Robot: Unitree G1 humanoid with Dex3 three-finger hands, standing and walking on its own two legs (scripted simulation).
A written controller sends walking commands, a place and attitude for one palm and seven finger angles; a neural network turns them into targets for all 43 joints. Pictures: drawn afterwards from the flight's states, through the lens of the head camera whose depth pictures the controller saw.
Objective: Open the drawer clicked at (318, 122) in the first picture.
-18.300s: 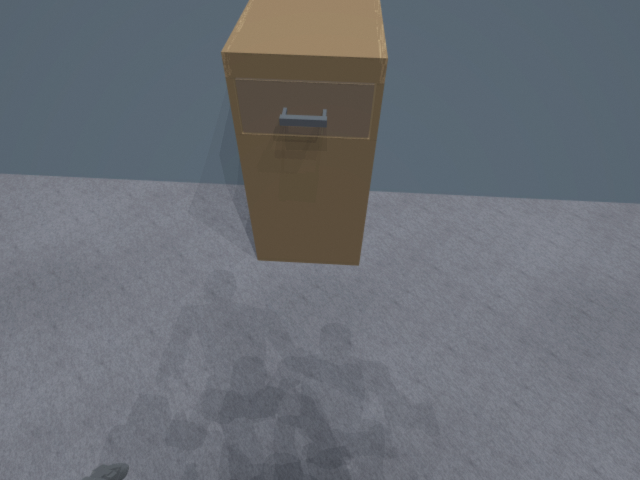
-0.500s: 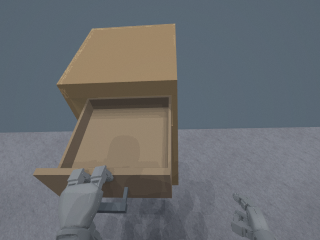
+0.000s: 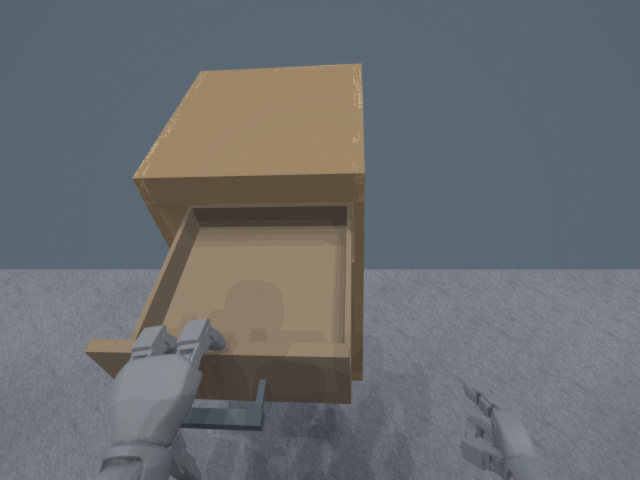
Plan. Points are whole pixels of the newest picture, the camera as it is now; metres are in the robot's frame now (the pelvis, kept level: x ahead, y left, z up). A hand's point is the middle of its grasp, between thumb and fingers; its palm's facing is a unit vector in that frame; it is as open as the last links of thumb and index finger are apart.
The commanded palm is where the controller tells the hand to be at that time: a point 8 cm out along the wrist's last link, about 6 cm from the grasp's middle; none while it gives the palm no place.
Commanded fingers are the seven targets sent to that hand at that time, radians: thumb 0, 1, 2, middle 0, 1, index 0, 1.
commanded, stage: lift the hand off the handle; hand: left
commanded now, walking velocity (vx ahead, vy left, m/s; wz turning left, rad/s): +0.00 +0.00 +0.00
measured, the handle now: (221, 402) +0.23 +0.19 -0.07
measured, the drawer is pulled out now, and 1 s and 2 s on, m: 0.30 0.30 0.30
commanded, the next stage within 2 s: draw the hand back to the body in 0.42 s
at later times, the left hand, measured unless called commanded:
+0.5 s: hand (182, 386) +0.19 +0.19 +0.07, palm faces +0.07 -0.21 -0.98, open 13.8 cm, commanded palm +0.16 +0.19 +0.13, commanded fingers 0.00 -0.50 0.30 -0.30 -1.20 -0.30 -1.20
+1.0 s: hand (147, 375) +0.19 +0.22 +0.09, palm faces +0.08 -0.15 -0.98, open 13.8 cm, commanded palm +0.16 +0.22 +0.15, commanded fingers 0.00 -0.50 0.30 -0.30 -1.20 -0.30 -1.20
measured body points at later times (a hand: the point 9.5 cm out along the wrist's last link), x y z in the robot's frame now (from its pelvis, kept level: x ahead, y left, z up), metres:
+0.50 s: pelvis +0.00 +0.01 +0.01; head +0.00 -0.03 +0.46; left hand +0.19 +0.20 +0.12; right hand +0.24 -0.17 -0.08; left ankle -0.03 +0.12 -0.72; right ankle +0.01 -0.10 -0.72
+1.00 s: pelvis +0.01 +0.01 +0.01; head +0.01 -0.04 +0.46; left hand +0.18 +0.23 +0.14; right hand +0.24 -0.18 -0.08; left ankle -0.03 +0.12 -0.72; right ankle +0.01 -0.10 -0.72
